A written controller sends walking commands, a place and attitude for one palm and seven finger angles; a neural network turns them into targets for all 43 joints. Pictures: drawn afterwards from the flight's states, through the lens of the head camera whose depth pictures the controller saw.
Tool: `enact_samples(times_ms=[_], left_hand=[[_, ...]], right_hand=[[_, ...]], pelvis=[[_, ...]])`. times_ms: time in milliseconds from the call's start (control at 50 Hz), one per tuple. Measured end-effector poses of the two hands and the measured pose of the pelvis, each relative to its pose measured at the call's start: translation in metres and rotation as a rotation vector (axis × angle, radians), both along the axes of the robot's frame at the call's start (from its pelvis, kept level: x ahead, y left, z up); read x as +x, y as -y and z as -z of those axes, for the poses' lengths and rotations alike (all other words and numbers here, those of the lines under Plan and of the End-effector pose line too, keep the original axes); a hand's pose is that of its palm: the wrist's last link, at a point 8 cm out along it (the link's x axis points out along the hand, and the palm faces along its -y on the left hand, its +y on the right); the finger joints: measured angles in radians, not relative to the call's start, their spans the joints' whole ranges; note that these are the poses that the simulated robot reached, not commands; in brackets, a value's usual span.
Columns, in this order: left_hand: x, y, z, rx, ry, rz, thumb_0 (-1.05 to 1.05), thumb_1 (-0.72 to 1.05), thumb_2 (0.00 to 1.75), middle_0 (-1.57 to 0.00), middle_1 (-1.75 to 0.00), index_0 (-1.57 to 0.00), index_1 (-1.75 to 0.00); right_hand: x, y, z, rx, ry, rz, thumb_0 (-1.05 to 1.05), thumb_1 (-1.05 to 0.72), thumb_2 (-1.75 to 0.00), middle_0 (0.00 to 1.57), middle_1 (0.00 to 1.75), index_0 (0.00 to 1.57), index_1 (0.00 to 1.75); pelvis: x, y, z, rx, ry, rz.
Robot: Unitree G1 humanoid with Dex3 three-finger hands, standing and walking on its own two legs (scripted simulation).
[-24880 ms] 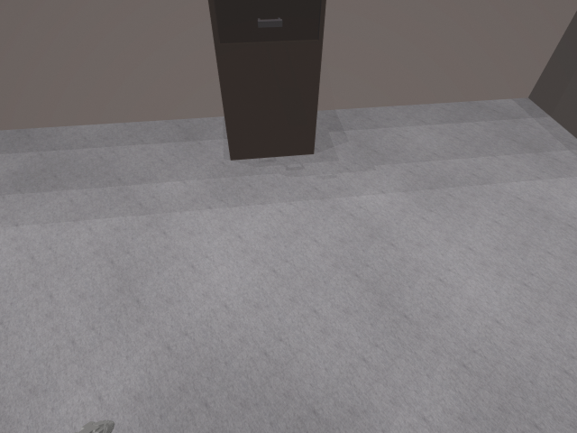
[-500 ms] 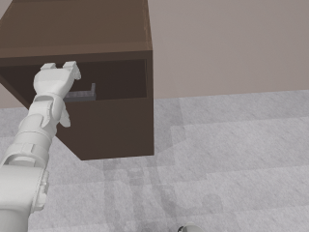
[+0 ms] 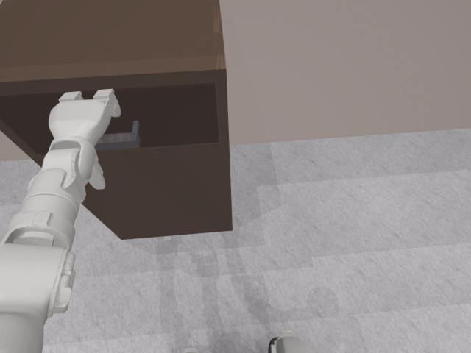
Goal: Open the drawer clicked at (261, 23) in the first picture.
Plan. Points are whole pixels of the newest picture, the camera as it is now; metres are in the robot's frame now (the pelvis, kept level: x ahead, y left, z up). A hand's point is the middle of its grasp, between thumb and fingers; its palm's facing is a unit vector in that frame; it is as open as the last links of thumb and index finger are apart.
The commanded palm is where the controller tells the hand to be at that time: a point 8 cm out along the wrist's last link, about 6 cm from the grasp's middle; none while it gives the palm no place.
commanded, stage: re-aim the fingers above the handle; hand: left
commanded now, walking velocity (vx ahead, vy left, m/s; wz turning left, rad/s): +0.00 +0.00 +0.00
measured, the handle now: (114, 134) +0.54 +0.24 -0.01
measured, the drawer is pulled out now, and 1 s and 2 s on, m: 0.00 0.00 0.00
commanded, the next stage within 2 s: lower the fingers behind the handle in 1.66 s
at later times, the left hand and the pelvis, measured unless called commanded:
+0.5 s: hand (89, 144) +0.47 +0.25 +0.04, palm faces -0.03 +0.00 -1.00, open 13.8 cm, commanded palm +0.46 +0.25 +0.10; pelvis -0.01 +0.00 +0.00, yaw +0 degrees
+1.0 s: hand (99, 139) +0.48 +0.23 +0.05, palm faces -0.03 +0.02 -1.00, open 13.8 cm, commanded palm +0.45 +0.23 +0.10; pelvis +0.00 +0.00 +0.00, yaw -1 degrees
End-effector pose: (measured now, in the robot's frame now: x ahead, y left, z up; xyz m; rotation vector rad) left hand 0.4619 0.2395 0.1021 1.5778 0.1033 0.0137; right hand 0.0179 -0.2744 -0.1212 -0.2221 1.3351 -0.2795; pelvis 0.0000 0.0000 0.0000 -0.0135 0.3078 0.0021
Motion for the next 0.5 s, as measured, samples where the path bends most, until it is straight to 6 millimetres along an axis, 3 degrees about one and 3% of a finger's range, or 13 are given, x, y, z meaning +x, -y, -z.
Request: enact_samples(times_ms=[100, 260, 500], left_hand=[[0.002, 0.003, 0.0, -0.005, 0.015, 0.015, 0.0, -0.49, 0.3, -0.32, -1.2, -0.32, -1.2], [0.0, -0.011, 0.003, 0.006, 0.004, -0.021, 0.0, -0.49, 0.3, -0.32, -1.2, -0.32, -1.2], [-0.008, -0.01, 0.003, -0.009, 0.026, 0.019, 0.0, -0.49, 0.3, -0.32, -1.2, -0.32, -1.2]], right_hand=[[-0.011, 0.001, 0.0, -0.003, -0.018, 0.012, 0.0, -0.91, -0.9, 0.2, 0.3, 0.21, 0.3], [-0.021, 0.003, 0.0, -0.01, -0.035, 0.023, 0.0, -0.91, -0.9, 0.2, 0.3, 0.21, 0.3], [-0.011, 0.0, -0.001, -0.016, -0.017, -0.001, 0.0, -0.91, -0.9, 0.2, 0.3, 0.21, 0.3]], pelvis=[[-0.002, 0.001, 0.001, 0.003, -0.006, 0.007], [-0.004, 0.0, 0.003, 0.003, -0.016, 0.014], [-0.006, -0.004, 0.003, -0.004, -0.008, -0.003]])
